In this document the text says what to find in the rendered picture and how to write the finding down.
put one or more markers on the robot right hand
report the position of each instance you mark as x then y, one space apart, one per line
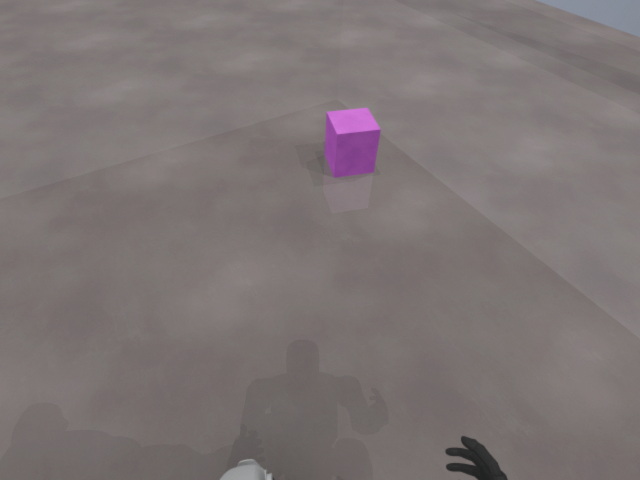
486 467

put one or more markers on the carton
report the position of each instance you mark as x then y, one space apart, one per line
351 141

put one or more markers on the robot left shin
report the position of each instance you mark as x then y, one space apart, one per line
248 462

